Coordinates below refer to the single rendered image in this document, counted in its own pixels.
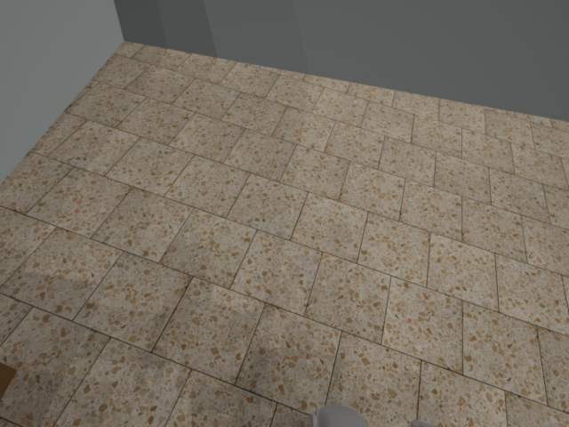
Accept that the right robot thigh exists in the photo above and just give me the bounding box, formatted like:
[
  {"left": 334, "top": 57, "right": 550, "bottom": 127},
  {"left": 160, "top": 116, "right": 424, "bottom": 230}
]
[{"left": 310, "top": 405, "right": 369, "bottom": 427}]

